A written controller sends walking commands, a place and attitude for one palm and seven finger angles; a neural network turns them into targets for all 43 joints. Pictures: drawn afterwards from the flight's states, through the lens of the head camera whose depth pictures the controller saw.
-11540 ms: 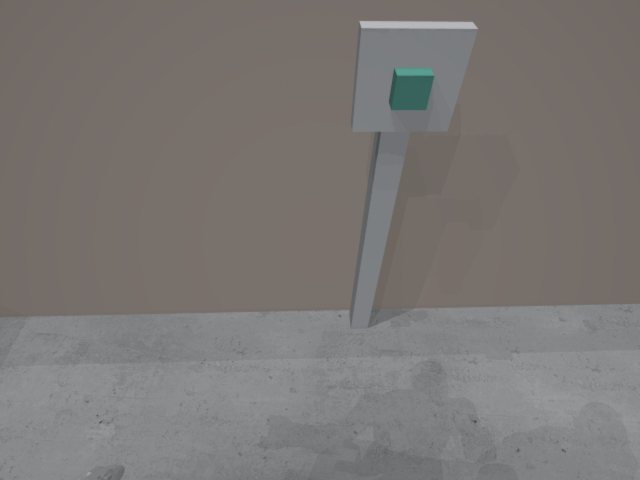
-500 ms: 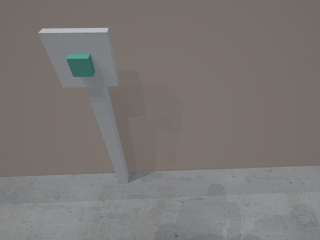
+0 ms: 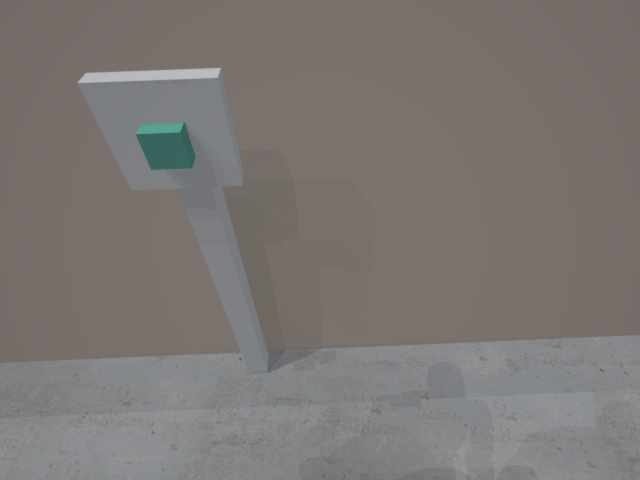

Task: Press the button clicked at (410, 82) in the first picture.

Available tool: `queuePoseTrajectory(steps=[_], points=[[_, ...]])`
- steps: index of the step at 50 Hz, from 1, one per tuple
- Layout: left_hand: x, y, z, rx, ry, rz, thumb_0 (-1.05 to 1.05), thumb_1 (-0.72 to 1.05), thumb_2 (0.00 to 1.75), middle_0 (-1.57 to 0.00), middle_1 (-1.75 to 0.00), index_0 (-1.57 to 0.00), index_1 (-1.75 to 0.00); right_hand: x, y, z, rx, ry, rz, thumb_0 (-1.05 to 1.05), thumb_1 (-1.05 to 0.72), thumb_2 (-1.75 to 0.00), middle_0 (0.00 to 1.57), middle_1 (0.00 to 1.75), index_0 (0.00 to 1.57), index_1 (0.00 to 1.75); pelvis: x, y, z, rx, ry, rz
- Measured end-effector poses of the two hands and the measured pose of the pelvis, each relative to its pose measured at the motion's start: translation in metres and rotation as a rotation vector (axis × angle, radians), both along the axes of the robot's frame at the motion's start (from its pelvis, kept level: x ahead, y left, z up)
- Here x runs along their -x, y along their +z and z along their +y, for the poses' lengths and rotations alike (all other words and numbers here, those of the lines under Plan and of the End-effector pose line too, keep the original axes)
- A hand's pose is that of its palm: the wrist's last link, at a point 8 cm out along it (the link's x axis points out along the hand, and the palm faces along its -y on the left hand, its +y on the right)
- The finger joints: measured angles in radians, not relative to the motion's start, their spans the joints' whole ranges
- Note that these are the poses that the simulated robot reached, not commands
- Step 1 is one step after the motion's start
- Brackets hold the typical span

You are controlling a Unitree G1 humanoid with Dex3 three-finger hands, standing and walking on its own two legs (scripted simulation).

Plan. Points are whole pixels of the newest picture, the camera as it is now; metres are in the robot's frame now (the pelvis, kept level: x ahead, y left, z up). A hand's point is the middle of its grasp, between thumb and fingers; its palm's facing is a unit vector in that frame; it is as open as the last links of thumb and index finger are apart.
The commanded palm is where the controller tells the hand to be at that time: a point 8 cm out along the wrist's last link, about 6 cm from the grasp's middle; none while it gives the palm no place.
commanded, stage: shuffle to correct the standing spot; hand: left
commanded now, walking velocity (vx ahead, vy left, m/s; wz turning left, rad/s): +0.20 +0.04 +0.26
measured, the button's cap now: (167, 144) +0.53 +0.26 +0.15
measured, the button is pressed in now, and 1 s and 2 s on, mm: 0 0 0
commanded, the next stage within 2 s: come to a stop and stand still in 0.14 s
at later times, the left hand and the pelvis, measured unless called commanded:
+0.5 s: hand out of the picture +0.06 +0.18 -0.18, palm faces +0.11 -0.97 -0.23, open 7.4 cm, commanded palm none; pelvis +0.05 +0.00 -0.01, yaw +3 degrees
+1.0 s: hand out of the picture +0.06 +0.15 -0.17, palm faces +0.10 -0.97 -0.22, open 7.3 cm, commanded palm none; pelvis +0.03 -0.03 +0.00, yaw +4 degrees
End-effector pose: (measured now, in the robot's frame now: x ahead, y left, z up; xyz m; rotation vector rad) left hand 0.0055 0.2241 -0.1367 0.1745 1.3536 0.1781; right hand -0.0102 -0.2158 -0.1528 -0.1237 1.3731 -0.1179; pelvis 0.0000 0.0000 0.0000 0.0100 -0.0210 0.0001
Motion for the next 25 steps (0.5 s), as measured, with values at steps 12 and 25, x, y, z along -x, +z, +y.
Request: queuePoseTrajectory(steps=[12,25], points=[[0.006,-0.016,-0.009,0.038,0.062,0.032,0.00,0.91,0.90,-0.20,-0.30,-0.20,-0.30,-0.017,-0.005,-0.011,0.024,0.036,0.048,0.01,-0.91,-0.90,0.20,0.30,0.19,0.30,-0.020,-0.011,-0.004,0.016,0.041,0.007],[-0.042,-0.012,0.005,-0.003,0.093,0.012,0.00,0.90,0.90,-0.20,-0.30,-0.20,-0.30,-0.051,-0.006,0.005,0.011,0.037,0.062,0.00,-0.91,-0.90,0.20,0.30,0.20,0.30,-0.053,-0.010,-0.002,-0.013,0.061,-0.004]])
